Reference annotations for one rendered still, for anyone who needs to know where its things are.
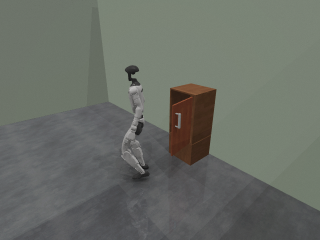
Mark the robot left shin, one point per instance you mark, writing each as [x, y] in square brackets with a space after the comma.
[132, 161]

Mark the right robot foot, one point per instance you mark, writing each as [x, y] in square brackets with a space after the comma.
[145, 166]

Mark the left robot hand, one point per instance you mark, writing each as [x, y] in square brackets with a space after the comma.
[131, 137]

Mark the handle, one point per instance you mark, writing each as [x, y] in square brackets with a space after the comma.
[179, 120]

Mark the cupboard door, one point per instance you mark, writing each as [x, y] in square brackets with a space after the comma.
[180, 137]

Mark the robot left upper arm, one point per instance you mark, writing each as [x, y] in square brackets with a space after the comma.
[135, 95]

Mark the robot left forearm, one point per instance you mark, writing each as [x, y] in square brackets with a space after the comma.
[137, 116]

